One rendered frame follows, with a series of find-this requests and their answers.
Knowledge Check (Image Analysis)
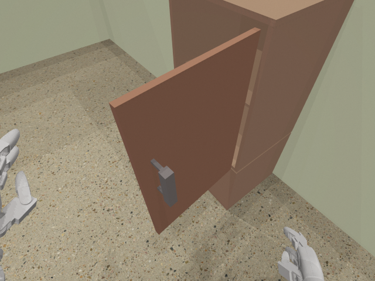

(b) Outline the handle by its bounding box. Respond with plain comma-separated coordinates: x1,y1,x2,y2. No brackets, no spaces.
151,159,178,207

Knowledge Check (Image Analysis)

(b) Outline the robot right hand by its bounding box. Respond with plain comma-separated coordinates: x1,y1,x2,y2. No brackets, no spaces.
278,227,325,281

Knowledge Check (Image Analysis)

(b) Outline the robot left hand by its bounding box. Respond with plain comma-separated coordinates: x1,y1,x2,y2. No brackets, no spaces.
0,129,37,238

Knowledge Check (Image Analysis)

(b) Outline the cupboard door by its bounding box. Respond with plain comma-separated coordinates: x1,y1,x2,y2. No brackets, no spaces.
109,28,261,234

